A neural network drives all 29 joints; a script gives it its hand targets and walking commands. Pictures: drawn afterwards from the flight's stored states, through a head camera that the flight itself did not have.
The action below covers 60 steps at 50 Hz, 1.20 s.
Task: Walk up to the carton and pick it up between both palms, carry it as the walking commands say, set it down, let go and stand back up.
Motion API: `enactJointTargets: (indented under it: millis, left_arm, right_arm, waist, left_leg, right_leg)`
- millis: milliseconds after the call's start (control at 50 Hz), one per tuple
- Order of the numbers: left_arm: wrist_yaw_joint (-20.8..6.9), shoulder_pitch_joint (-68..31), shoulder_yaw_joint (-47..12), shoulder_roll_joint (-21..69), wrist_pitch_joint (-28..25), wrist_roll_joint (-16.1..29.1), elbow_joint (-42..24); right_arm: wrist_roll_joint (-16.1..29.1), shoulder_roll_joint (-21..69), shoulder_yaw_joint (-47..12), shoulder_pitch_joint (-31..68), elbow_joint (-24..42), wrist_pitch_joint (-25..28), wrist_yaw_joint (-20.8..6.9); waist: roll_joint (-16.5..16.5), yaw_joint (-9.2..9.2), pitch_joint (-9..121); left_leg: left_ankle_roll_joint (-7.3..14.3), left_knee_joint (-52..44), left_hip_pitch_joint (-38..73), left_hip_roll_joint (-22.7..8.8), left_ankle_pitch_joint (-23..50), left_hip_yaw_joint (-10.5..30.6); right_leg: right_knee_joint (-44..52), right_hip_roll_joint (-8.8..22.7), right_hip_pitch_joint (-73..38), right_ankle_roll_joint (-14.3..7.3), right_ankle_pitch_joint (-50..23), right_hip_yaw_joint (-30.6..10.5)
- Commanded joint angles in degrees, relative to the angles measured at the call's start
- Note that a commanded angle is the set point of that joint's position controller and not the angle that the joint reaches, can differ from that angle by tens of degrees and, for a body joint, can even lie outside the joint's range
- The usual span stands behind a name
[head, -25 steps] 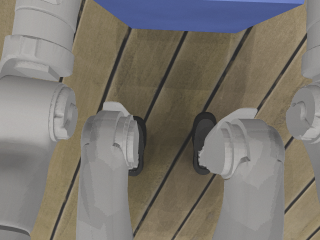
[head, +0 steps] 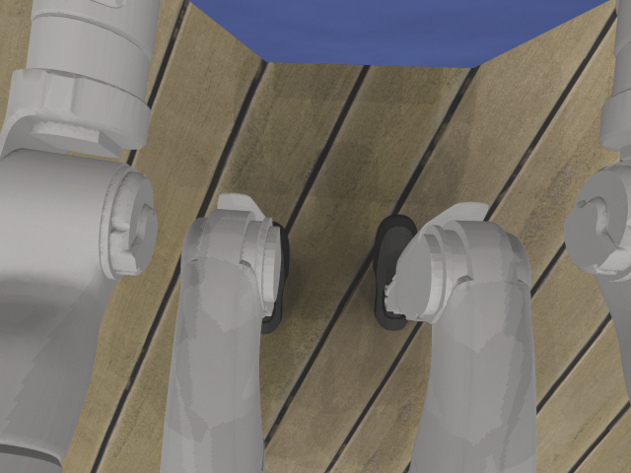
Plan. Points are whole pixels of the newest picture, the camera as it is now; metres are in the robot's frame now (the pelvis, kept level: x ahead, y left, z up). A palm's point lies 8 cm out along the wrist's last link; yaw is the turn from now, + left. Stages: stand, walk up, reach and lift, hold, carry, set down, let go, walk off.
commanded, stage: reach and lift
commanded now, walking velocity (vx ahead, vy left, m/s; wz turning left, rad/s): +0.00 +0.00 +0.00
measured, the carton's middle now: out of the picture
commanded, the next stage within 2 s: none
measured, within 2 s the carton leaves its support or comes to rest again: neither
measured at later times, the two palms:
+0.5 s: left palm out of the picture +0.57 +0.16 -0.02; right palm out of the picture +0.58 -0.19 -0.02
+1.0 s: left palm out of the picture +0.54 +0.17 +0.05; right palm out of the picture +0.55 -0.18 +0.05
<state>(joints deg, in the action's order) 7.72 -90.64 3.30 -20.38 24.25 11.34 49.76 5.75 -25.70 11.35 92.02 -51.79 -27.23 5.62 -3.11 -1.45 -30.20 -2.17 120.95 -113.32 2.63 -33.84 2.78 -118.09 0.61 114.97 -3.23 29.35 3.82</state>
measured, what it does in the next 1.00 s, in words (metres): rises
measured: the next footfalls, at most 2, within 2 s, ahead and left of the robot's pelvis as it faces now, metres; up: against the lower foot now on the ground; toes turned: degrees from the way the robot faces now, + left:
none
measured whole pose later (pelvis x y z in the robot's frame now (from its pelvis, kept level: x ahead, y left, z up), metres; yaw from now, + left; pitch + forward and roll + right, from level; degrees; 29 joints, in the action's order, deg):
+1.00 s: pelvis -0.03 +0.00 +0.10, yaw +1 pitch +18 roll +0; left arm 5.6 -85.8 7.5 -18.0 29.3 7.0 48.0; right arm 3.5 -22.6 14.6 87.3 -49.8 -31.5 5.8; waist -2.3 -1.1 -30.2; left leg -2.2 101.5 -92.8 2.9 -27.0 2.8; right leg -99.3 0.6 93.8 -2.7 23.8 3.0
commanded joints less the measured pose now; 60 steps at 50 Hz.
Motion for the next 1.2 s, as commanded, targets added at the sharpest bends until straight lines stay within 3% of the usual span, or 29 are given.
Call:
enactJointTargets:
  millis: [0,40,80,140,240,280,300,340,360,380,400,460,480,500,600,640,720,740,760,780,800,860,920,960,1040,1080,1100,1160,1180]
  left_arm:
    - [-17.12,-49.44,-7.68,63.64,-1.87,6.71,-27.63]
    - [-17.47,-50.26,-7.84,64.44,-1.78,7.12,-28.13]
    - [-18.41,-47.04,-8.39,64.95,-1.05,5.98,-24.63]
    - [-18.12,-51.66,-8.73,64.2,-0.89,8.17,-31.16]
    - [-19.15,-49.26,-7.22,66.83,-0.49,7.56,-27.83]
    - [-19.36,-50.49,-7.6,65.67,-0.23,7.49,-29.9]
    - [-19.69,-47.74,-6.87,66.86,0.35,7.34,-26.11]
    - [-20.03,-45.4,-7.22,69.0,0.92,6.56,-23.72]
    - [-19.87,-47.33,-7.84,67.47,0.54,6.61,-27.02]
    - [-19.6,-48.92,-8.47,66.94,0.72,7.1,-29.52]
    - [-19.72,-49.56,-10.02,68.85,0.73,7.86,-31.79]
    - [-19.97,-49.44,-8.34,67.3,0.93,7.28,-29.78]
    - [-20.15,-47.0,-7.71,67.74,0.97,6.34,-27.6]
    - [-20.18,-46.76,-7.88,68.72,0.91,6.92,-28.48]
    - [-20.73,-46.39,-7.66,69.77,1.33,6.53,-27.88]
    - [-20.79,-46.74,-8.52,71.83,1.41,7.75,-29.82]
    - [-20.42,-45.7,-9.9,71.63,1.65,7.44,-29.37]
    - [-20.58,-45.13,-8.98,71.62,1.75,6.89,-29.08]
    - [-20.51,-45.39,-8.78,72.82,1.75,6.87,-27.66]
    - [-20.48,-46.15,-8.72,72.34,1.56,7.09,-28.96]
    - [-20.74,-45.01,-9.13,73.48,2.06,7.2,-27.27]
    - [-20.99,-44.95,-9.03,74.43,1.75,7.87,-28.57]
    - [-21.39,-45.37,-6.43,73.41,1.66,6.27,-26.3]
    - [-21.46,-46.32,-7.44,71.09,1.68,6.6,-29.89]
    - [-21.82,-44.48,-8.16,72.89,1.67,6.98,-29.69]
    - [-22.34,-41.01,-6.45,72.28,1.94,4.88,-24.56]
    - [-22.61,-41.25,-7.28,73.3,1.65,5.35,-26.7]
    - [-22.47,-40.24,-8.64,74.05,1.87,6.08,-28.21]
    - [-22.52,-39.49,-10.17,73.67,1.96,6.55,-29.29]
  right_arm:
    - [3.08,61.97,-11.64,43.65,21.06,3.28,-16.83]
    - [2.2,63.41,-11.32,44.57,20.9,2.81,-17.06]
    - [2.84,63.59,-12.19,44.54,20.92,3.02,-16.93]
    - [4.0,64.14,-13.33,47.53,24.8,1.99,-16.39]
    - [2.39,65.24,-12.15,45.87,22.85,1.41,-16.41]
    - [4.03,68.11,-14.11,46.68,25.32,0.8,-16.32]
    - [3.64,67.22,-13.75,48.08,25.55,0.88,-15.99]
    - [3.53,65.55,-12.06,45.51,22.6,1.17,-16.36]
    - [4.76,67.72,-13.06,46.52,24.05,1.04,-16.41]
    - [4.95,68.34,-14.15,47.52,25.42,0.37,-16.49]
    - [4.33,67.49,-13.61,45.56,26.29,0.48,-16.36]
    - [4.09,69.05,-11.77,43.14,21.84,-0.27,-16.12]
    - [4.41,69.46,-13.02,43.26,23.7,0.1,-15.94]
    - [3.6,69.19,-11.85,42.26,21.82,-0.3,-16.39]
    - [4.36,70.53,-12.42,42.11,21.98,-0.61,-16.97]
    - [4.39,68.92,-12.56,43.72,25.18,-0.26,-16.91]
    - [4.68,69.76,-12.22,41.87,24.22,-0.44,-16.71]
    - [4.98,70.07,-11.87,42.0,23.82,-0.37,-16.57]
    - [4.13,67.91,-11.16,40.52,21.06,-0.21,-17.21]
    - [5.26,69.44,-12.29,45.19,24.42,-0.08,-17.16]
    - [4.73,68.07,-11.98,44.3,25.52,0.03,-16.97]
    - [4.13,70.19,-12.54,43.53,26.11,-0.13,-16.78]
    - [3.64,71.13,-11.15,41.45,20.92,-0.48,-17.35]
    - [5.06,72.39,-13.3,43.4,24.47,-0.94,-17.21]
    - [4.34,73.59,-12.52,37.64,21.68,-1.32,-17.82]
    - [4.49,74.93,-12.94,39.28,22.01,-1.18,-17.43]
    - [3.67,75.39,-13.67,38.43,23.97,-1.12,-17.38]
    - [5.58,74.35,-13.12,35.97,23.87,-0.88,-17.26]
    - [5.4,74.27,-14.55,36.71,27.35,-0.74,-17.11]
  waist:
    - [4.51,10.57,136.14]
    - [6.22,11.94,138.53]
    - [4.67,10.84,136.31]
    - [6.67,11.34,143.7]
    - [7.78,11.79,141.31]
    - [8.83,9.32,147.03]
    - [9.32,10.22,147.56]
    - [4.93,10.66,142.75]
    - [5.16,8.87,145.81]
    - [7.1,9.34,149.68]
    - [4.7,10.7,152.26]
    - [4.97,11.41,148.4]
    - [5.74,9.61,147.81]
    - [6.31,11.55,146.04]
    - [5.63,9.58,146.02]
    - [4.25,11.74,150.38]
    - [3.55,12.35,150.33]
    - [2.65,10.99,148.76]
    - [2.01,12.28,144.27]
    - [3.05,10.8,148.01]
    - [1.81,11.96,149.42]
    - [4.78,12.95,149.41]
    - [3.47,11.54,142.68]
    - [5.46,10.29,150.44]
    - [5.86,11.91,147.72]
    - [5.31,8.98,144.96]
    - [6.89,10.07,147.15]
    - [3.2,11.19,149.94]
    - [4.33,10.22,153.93]
  left_leg:
    - [1.48,-15.78,34.59,5.51,19.58,-6.36]
    - [1.73,-16.02,35.49,5.67,18.62,-6.14]
    - [1.83,-16.87,33.14,5.28,17.39,-6.9]
    - [2.14,-18.18,36.81,5.94,19.11,-5.93]
    - [1.94,-20.3,34.92,6.33,17.54,-6.21]
    - [2.33,-20.53,37.22,6.61,19.33,-7.27]
    - [2.6,-20.44,35.84,6.72,18.24,-6.49]
    - [1.83,-21.99,36.39,6.31,16.64,-6.55]
    - [2.16,-22.19,39.73,6.64,17.98,-7.14]
    - [2.19,-22.19,41.85,6.52,19.68,-6.34]
    - [1.35,-22.16,42.5,6.8,21.39,-6.56]
    - [1.8,-23.97,39.53,6.55,17.29,-6.16]
    - [1.85,-23.66,38.99,6.82,18.04,-6.87]
    - [1.72,-25.06,39.44,6.86,16.88,-6.35]
    - [1.92,-26.78,41.31,6.75,15.75,-5.71]
    - [1.37,-26.87,44.58,6.76,18.39,-5.78]
    - [1.22,-28.76,47.8,6.98,18.89,-5.21]
    - [1.54,-29.8,47.94,6.86,18.62,-4.72]
    - [0.98,-30.35,47.83,6.53,16.01,-4.4]
    - [1.44,-31.15,50.53,6.64,16.76,-4.49]
    - [0.88,-30.67,49.52,6.76,16.49,-5.4]
    - [1.26,-31.86,49.28,6.79,15.38,-4.11]
    - [1.4,-34.27,47.78,6.44,11.24,-4.38]
    - [1.88,-34.19,49.44,6.72,13.98,-4.9]
    - [1.55,-37.04,51.89,6.52,12.79,-3.66]
    - [2.19,-37.24,48.98,6.53,10.74,-4.49]
    - [2.14,-36.6,49.05,6.75,11.75,-4.71]
    - [1.89,-38.37,53.62,6.7,15.25,-4.19]
    - [1.99,-38.43,56.2,6.85,17.68,-3.91]
  right_leg:
    - [13.95,-7.57,-64.54,1.17,-28.21,-3.18]
    - [14.52,-7.14,-65.7,1.29,-27.02,-2.99]
    - [15.72,-7.1,-65.67,1.46,-26.36,-4.25]
    - [16.38,-7.6,-70.29,1.85,-28.54,-4.13]
    - [18.78,-7.35,-72.52,2.02,-27.33,-5.05]
    - [19.05,-7.72,-76.83,2.65,-28.38,-5.66]
    - [18.42,-7.65,-76.88,2.46,-28.17,-5.46]
    - [19.9,-7.53,-72.34,2.17,-25.01,-4.82]
    - [20.33,-7.91,-72.4,2.68,-24.85,-4.46]
    - [20.41,-7.87,-74.6,2.72,-27.09,-4.15]
    - [20.22,-8.17,-75.83,2.18,-29.52,-4.33]
    - [22.05,-7.8,-76.33,2.59,-25.74,-4.69]
    - [23.0,-7.71,-79.33,2.8,-25.95,-6.13]
    - [22.7,-7.89,-76.43,3.0,-25.18,-4.1]
    - [25.26,-8.01,-76.0,2.77,-21.61,-5.13]
    - [26.06,-8.1,-79.21,2.16,-25.03,-5.36]
    - [26.49,-8.35,-78.83,2.65,-25.31,-3.79]
    - [27.25,-8.0,-78.05,2.36,-24.19,-4.68]
    - [27.5,-7.69,-74.6,2.15,-20.99,-3.9]
    - [29.36,-7.77,-76.99,2.37,-20.6,-4.31]
    - [30.23,-7.85,-79.54,2.03,-20.99,-4.95]
    - [30.83,-7.72,-81.62,2.43,-20.24,-4.36]
    - [33.41,-7.16,-80.07,2.33,-14.29,-5.79]
    - [33.91,-7.63,-86.15,2.81,-17.62,-6.13]
    - [35.1,-7.62,-84.76,2.91,-17.23,-5.07]
    - [36.29,-7.24,-85.78,3.09,-14.3,-6.85]
    - [36.94,-7.33,-88.86,3.14,-15.54,-7.07]
    - [37.7,-7.42,-91.32,2.93,-19.93,-7.09]
    - [37.28,-7.81,-91.8,3.01,-22.25,-7.01]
